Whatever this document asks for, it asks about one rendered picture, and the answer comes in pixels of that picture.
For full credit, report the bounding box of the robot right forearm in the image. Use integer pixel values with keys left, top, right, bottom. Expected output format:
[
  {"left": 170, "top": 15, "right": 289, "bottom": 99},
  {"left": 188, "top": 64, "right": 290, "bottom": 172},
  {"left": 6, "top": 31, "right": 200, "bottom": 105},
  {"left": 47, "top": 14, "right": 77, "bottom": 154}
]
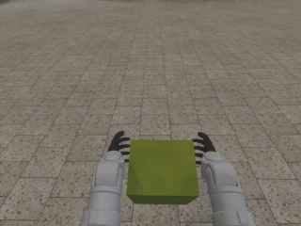
[{"left": 200, "top": 151, "right": 256, "bottom": 226}]

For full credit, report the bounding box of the robot left forearm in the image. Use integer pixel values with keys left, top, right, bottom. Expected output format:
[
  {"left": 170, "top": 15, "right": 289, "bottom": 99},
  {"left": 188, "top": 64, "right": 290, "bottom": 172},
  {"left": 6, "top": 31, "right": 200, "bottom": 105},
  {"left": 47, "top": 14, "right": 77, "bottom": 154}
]
[{"left": 80, "top": 151, "right": 125, "bottom": 226}]

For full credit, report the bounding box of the robot right hand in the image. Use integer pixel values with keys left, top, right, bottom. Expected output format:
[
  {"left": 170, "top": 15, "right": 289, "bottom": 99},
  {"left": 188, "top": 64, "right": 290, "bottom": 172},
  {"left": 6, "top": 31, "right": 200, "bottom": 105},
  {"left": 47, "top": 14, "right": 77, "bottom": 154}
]
[{"left": 191, "top": 132, "right": 216, "bottom": 165}]

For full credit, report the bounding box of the robot left hand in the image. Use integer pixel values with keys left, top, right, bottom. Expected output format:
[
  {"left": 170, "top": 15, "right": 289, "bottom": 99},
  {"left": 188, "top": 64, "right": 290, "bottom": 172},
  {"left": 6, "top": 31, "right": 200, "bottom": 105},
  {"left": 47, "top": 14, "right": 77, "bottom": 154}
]
[{"left": 108, "top": 131, "right": 131, "bottom": 163}]

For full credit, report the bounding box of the carton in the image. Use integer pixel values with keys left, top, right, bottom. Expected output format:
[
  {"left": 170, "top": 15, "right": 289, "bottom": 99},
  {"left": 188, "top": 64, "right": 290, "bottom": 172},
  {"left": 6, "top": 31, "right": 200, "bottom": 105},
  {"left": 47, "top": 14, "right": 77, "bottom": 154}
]
[{"left": 126, "top": 139, "right": 199, "bottom": 205}]

